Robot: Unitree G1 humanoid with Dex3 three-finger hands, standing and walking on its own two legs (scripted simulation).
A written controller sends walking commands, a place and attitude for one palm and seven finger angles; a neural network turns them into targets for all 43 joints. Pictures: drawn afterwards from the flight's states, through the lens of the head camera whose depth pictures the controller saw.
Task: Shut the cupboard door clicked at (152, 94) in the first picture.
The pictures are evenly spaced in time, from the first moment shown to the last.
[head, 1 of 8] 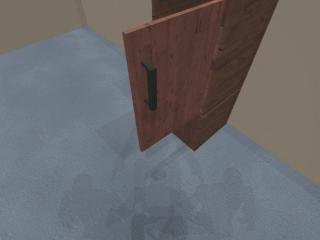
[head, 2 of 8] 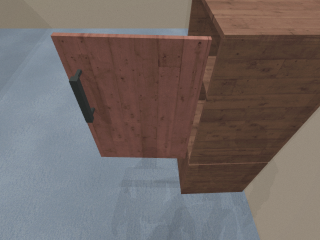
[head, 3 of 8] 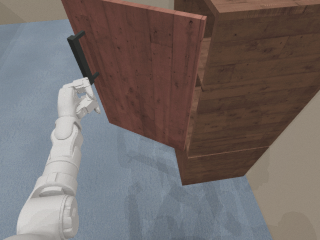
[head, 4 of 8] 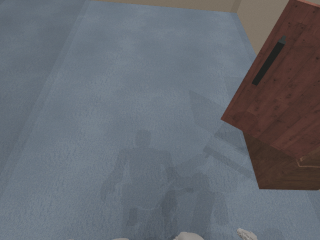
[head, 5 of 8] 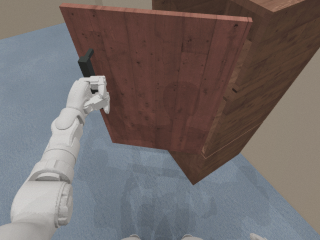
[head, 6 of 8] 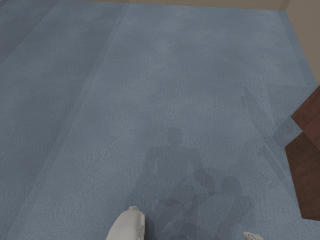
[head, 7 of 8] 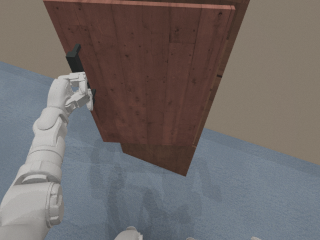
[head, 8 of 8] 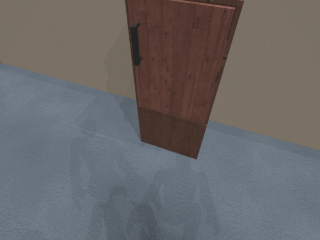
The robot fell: no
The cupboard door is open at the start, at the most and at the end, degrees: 87 87 0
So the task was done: yes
